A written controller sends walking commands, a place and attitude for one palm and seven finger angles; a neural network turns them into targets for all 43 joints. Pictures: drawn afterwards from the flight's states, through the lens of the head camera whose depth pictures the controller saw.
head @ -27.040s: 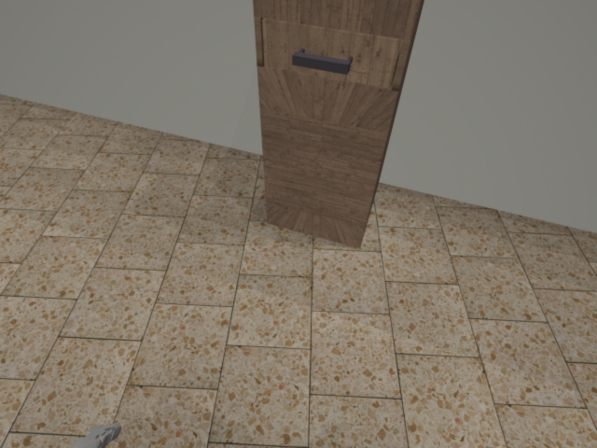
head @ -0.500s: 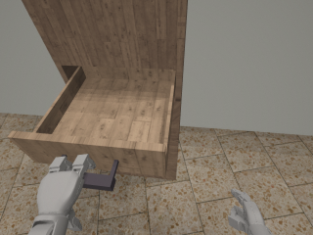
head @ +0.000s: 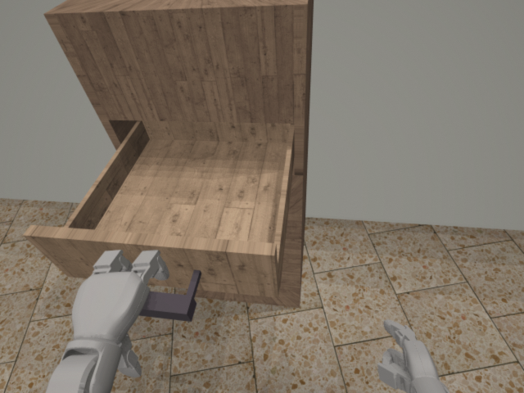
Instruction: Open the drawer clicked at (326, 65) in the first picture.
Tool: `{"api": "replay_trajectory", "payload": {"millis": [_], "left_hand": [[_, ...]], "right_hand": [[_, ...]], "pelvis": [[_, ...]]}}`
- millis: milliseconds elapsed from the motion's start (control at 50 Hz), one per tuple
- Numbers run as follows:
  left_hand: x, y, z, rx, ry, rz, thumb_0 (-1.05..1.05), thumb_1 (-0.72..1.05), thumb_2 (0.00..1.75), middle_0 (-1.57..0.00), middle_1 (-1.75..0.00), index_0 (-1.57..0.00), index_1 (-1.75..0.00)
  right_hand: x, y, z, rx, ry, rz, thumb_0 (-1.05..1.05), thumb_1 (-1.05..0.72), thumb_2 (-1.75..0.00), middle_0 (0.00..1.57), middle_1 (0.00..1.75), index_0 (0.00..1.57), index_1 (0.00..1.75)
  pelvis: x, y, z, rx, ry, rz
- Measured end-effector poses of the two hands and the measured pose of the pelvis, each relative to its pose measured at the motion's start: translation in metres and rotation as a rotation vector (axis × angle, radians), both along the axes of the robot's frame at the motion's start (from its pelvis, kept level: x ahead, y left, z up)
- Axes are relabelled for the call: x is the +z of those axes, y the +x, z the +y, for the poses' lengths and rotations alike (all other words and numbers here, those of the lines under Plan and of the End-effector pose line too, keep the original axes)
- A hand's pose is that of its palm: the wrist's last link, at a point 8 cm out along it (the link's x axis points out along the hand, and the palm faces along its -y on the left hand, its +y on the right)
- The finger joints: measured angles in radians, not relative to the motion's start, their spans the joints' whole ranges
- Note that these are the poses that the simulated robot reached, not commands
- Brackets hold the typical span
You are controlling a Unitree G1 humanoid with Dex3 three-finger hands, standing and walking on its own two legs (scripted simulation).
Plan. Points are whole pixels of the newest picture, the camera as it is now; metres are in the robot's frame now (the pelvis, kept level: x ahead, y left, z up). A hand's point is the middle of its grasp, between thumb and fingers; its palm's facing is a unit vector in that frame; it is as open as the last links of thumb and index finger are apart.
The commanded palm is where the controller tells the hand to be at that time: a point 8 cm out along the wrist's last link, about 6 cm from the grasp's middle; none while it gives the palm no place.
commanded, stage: lift the hand off the handle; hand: left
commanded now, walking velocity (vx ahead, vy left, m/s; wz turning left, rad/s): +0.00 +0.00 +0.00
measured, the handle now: (147, 287) +0.24 +0.23 +0.04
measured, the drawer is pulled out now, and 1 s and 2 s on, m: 0.30 0.30 0.30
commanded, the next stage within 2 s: draw the hand back to the body in 1.00 s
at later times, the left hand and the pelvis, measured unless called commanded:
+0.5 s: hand (106, 273) +0.21 +0.23 +0.14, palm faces +0.18 -0.08 -0.98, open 13.6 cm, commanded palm +0.17 +0.23 +0.19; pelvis +0.00 +0.00 +0.01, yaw +0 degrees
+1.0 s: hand (88, 236) +0.22 +0.23 +0.20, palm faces +0.21 -0.06 -0.98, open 13.8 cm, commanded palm +0.17 +0.22 +0.24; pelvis -0.01 +0.00 +0.01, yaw +0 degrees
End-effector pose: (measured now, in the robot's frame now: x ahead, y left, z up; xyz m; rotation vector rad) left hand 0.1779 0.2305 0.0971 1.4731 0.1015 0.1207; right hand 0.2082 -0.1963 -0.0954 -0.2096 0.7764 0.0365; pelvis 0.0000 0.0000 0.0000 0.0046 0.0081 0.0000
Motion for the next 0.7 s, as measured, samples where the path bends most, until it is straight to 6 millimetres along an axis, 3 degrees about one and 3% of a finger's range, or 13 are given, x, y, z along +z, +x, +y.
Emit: {"api": "replay_trajectory", "payload": {"millis": [160, 360, 520, 700], "left_hand": [[0.038, -0.003, 0.000, 0.004, -0.002, -0.089, 0.00, -0.48, 0.30, -0.33, -1.21, -0.42, -1.23], [0.057, -0.001, 0.001, 0.014, -0.004, -0.058, 0.00, -0.49, 0.30, -0.32, -1.20, -0.42, -1.24], [0.097, 0.000, 0.001, -0.007, 0.022, -0.169, 0.00, -0.49, 0.30, -0.32, -1.20, -0.36, -1.21], [0.109, 0.006, 0.006, 0.015, 0.004, -0.117, 0.00, -0.49, 0.30, -0.32, -1.20, -0.33, -1.20]], "right_hand": [[0.011, 0.013, -0.003, 0.012, 0.003, -0.032, 0.01, -0.91, -0.90, 0.20, 0.30, 0.20, 0.30], [0.019, 0.020, 0.003, 0.041, 0.015, -0.036, 0.01, -0.91, -0.90, 0.20, 0.30, 0.20, 0.30], [0.023, 0.019, 0.008, 0.050, 0.040, -0.043, 0.01, -0.91, -0.90, 0.20, 0.30, 0.20, 0.30], [0.022, 0.015, 0.007, 0.053, 0.052, -0.035, 0.01, -0.91, -0.90, 0.20, 0.30, 0.20, 0.30]], "pelvis": [[0.005, 0.003, 0.000, -0.004, -0.002, -0.019], [0.010, 0.001, -0.001, 0.002, -0.003, -0.053], [0.012, 0.000, -0.001, -0.002, -0.004, -0.075], [0.013, -0.005, 0.000, 0.005, -0.002, -0.085]]}}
